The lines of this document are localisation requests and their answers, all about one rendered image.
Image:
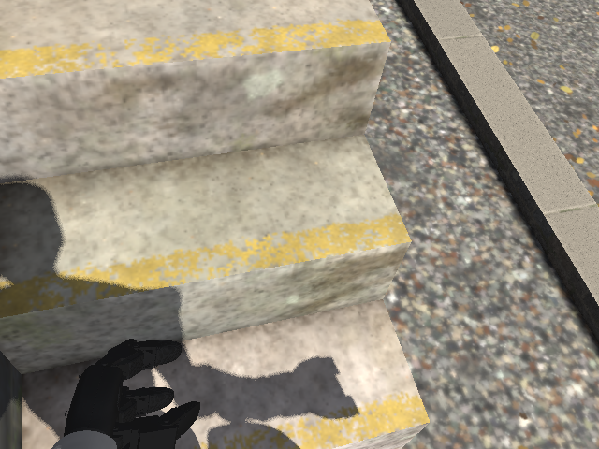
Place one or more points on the robot left hand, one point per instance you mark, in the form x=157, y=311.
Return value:
x=101, y=403

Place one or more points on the left robot forearm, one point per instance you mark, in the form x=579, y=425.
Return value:
x=86, y=439

